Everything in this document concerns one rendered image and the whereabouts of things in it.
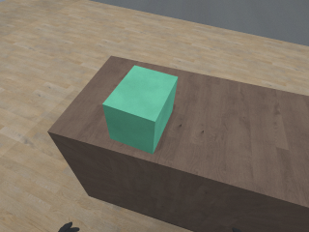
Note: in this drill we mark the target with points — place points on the robot left hand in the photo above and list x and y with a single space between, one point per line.
68 228

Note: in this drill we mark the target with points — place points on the pedestal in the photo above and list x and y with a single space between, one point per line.
232 154

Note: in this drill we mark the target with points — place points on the carton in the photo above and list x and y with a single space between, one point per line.
137 111

